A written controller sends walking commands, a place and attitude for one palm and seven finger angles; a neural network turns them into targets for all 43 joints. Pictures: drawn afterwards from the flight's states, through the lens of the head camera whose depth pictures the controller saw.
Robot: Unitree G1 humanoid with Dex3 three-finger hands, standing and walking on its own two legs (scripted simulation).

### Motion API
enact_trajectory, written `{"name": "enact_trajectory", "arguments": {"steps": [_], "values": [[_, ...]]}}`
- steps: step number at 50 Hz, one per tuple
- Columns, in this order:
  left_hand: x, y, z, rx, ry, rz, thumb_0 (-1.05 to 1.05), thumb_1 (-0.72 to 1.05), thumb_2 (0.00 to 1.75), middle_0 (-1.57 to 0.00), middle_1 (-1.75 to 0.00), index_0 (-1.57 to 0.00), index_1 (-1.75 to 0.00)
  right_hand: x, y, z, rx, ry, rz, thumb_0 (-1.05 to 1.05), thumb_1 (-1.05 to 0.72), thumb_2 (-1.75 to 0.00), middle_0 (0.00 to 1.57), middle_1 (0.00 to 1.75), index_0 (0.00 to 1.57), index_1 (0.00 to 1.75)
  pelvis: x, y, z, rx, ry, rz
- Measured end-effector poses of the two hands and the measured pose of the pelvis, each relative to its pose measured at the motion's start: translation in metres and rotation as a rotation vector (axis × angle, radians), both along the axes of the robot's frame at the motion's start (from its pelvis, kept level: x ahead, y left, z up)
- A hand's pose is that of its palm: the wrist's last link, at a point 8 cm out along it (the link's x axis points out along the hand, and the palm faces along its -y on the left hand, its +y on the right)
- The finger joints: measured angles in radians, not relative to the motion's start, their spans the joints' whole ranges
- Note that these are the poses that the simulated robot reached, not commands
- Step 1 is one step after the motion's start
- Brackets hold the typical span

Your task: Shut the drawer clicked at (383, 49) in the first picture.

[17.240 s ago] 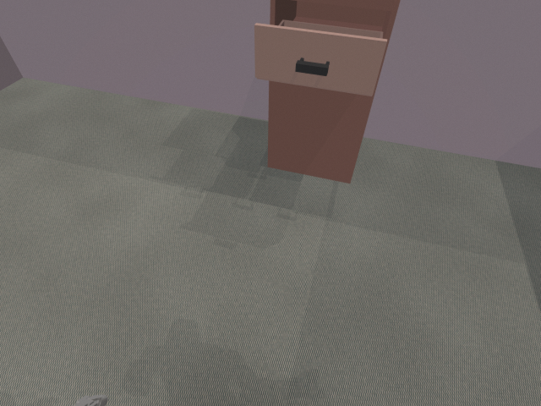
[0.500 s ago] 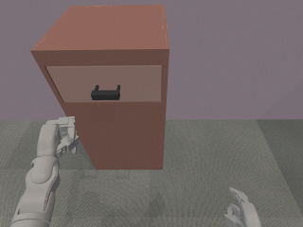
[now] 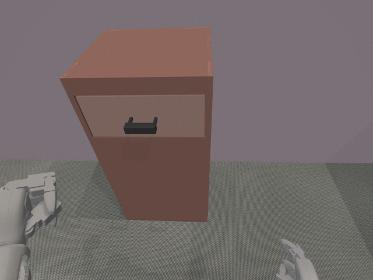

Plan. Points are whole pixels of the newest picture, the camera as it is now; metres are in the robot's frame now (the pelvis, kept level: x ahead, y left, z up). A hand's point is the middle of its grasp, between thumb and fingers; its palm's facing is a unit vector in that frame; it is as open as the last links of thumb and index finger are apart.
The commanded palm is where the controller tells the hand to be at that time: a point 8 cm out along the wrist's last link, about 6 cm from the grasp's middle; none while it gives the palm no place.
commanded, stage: draw the hand back to the body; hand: left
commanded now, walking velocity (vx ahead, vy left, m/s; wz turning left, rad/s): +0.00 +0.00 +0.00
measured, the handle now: (141, 124) +0.59 +0.23 -0.01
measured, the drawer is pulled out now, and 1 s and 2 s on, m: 0.00 0.00 0.00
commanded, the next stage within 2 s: step back with the hand held close in 0.20 s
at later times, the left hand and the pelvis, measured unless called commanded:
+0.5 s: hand (47, 199) +0.19 +0.25 +0.17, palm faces +0.38 -0.81 -0.45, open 3.2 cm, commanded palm +0.13 +0.29 +0.17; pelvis -0.01 +0.01 +0.00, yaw -1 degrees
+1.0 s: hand (15, 247) +0.12 +0.27 +0.15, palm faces +0.36 -0.80 -0.48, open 3.2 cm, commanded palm +0.06 +0.31 +0.17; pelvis -0.07 +0.03 -0.01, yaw +0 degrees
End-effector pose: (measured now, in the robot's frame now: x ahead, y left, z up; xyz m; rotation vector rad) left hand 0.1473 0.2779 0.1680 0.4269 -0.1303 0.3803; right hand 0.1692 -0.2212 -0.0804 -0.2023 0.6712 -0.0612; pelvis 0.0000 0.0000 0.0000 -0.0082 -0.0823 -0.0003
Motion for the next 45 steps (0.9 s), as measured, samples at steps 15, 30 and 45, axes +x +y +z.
{"name": "enact_trajectory", "arguments": {"steps": [15,30,45], "values": [[-0.016,0.002,0.002,0.006,-0.030,0.029,0.02,0.89,0.90,-1.41,-1.60,-1.40,-1.60,0.004,0.004,0.006,-0.010,-0.055,0.006,0.01,-0.91,-0.89,0.20,0.30,0.20,0.30,-0.005,0.001,-0.001,-0.002,-0.011,0.004],[0.004,0.012,0.000,0.107,0.051,-0.090,0.01,0.89,0.90,-1.41,-1.60,-1.40,-1.60,-0.027,-0.007,0.001,-0.039,0.073,-0.118,0.01,-0.91,-0.89,0.21,0.30,0.20,0.30,-0.014,0.018,0.000,0.000,0.082,-0.029],[-0.048,0.027,0.007,0.162,-0.027,-0.075,0.01,0.89,0.90,-1.41,-1.60,-1.40,-1.60,-0.060,0.011,0.004,-0.055,0.031,-0.099,0.01,-0.91,-0.89,0.21,0.30,0.20,0.30,-0.058,0.027,-0.008,-0.003,0.082,-0.015]]}}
